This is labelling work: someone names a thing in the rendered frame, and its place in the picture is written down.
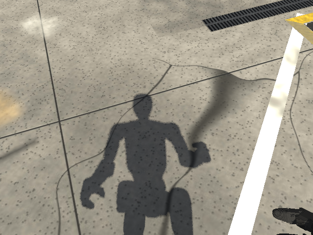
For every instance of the right robot hand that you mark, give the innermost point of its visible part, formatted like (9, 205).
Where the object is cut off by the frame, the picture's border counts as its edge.
(301, 217)

